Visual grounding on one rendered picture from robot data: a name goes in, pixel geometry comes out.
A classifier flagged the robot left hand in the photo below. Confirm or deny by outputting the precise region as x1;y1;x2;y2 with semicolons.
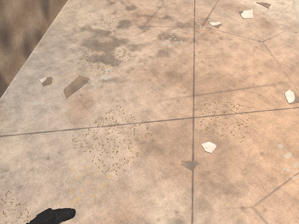
26;208;76;224

